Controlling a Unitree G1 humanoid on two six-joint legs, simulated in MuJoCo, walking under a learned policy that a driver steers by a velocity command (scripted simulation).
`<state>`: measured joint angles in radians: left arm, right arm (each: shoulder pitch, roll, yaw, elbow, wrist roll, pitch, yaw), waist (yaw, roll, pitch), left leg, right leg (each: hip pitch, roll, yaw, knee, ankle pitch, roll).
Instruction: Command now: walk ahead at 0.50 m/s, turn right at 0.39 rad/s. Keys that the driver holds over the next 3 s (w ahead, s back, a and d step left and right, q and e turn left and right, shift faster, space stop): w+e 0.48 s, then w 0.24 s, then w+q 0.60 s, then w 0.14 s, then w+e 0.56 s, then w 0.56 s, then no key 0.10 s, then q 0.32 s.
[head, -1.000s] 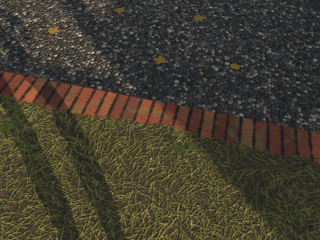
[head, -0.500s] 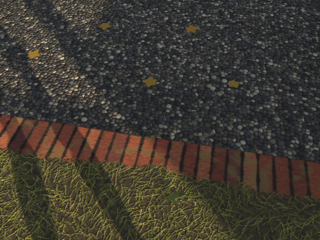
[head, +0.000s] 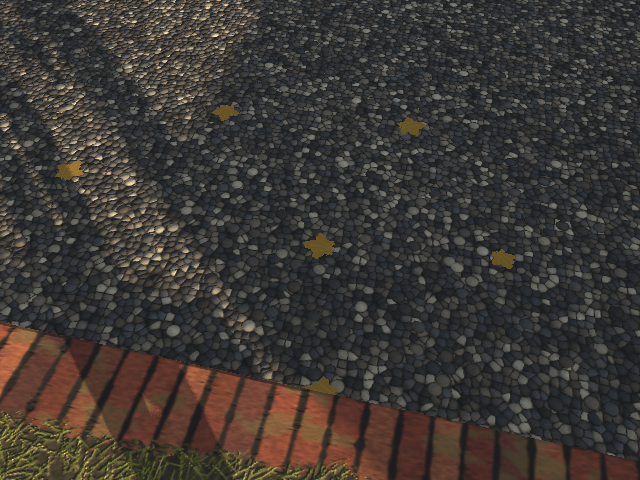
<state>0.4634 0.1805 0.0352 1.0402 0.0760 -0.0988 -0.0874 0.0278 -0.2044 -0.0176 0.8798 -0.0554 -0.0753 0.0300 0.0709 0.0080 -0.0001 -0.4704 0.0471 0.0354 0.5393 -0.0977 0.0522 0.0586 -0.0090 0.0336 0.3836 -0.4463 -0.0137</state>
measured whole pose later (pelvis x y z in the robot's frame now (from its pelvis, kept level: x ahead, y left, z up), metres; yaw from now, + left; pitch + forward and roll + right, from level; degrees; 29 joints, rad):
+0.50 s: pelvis +0.26 -0.02 +0.00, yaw -16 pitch +1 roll +1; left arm 0.05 0.19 0.03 0.87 0.05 -0.05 -0.08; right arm 0.50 -0.15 -0.02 1.05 -0.09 -0.12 0.02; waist -0.06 -0.02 0.00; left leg 0.21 0.03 0.33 0.17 -0.37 -0.05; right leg -0.58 -0.04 -0.02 0.62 -0.07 -0.10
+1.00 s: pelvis +0.53 -0.12 -0.01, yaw -16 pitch +1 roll -4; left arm 0.54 0.12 0.00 1.06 0.09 -0.12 -0.01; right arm 0.13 -0.17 0.00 0.89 -0.09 -0.08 0.06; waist 0.11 0.06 0.00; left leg -0.71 0.14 -0.03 0.63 0.43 0.05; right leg -0.06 0.10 -0.08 0.51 -0.47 -0.05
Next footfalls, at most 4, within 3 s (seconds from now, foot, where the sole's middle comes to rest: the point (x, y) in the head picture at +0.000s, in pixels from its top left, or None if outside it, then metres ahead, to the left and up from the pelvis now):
0.54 right None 0.42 -0.19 -0.76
1.22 left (362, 345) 0.89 -0.02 -0.91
1.60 right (451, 269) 1.16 -0.27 -0.91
2.12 left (395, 195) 1.44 -0.11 -0.91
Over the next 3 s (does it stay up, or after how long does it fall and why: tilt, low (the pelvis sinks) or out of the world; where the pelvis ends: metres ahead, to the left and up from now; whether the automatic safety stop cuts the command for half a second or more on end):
stays up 1.64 -0.32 -0.13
